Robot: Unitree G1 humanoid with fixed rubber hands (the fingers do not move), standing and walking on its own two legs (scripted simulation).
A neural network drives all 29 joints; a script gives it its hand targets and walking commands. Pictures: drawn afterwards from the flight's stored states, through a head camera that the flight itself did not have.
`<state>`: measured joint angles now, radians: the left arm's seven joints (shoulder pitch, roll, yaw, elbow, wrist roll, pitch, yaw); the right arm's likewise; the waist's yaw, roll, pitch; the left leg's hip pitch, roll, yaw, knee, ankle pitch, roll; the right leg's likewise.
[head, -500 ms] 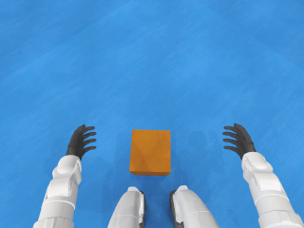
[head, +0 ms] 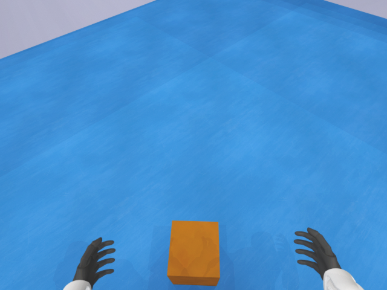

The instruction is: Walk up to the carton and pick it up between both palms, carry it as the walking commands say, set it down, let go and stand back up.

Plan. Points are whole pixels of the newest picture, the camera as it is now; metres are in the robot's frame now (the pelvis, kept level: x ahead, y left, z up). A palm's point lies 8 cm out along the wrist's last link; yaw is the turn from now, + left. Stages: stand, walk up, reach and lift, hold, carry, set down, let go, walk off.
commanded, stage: let go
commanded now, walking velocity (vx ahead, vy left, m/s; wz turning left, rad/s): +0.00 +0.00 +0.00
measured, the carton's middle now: (194, 254) +0.32 +0.03 -0.65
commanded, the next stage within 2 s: stand in 0.22 s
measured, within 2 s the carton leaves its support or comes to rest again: neither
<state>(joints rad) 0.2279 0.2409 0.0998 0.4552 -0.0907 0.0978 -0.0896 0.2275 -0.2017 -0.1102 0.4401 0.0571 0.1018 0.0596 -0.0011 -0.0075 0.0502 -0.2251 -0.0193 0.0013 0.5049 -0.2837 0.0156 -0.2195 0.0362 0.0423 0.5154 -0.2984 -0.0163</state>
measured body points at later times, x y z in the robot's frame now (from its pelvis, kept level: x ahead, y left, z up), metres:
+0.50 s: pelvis +0.01 +0.00 +0.00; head -0.01 +0.00 +0.45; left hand +0.17 +0.26 -0.07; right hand +0.16 -0.26 -0.08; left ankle -0.01 +0.11 -0.74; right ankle -0.02 -0.11 -0.74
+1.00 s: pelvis +0.00 +0.00 +0.00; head -0.03 +0.00 +0.45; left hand +0.16 +0.27 -0.07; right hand +0.14 -0.28 -0.09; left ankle -0.01 +0.11 -0.74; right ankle -0.02 -0.11 -0.74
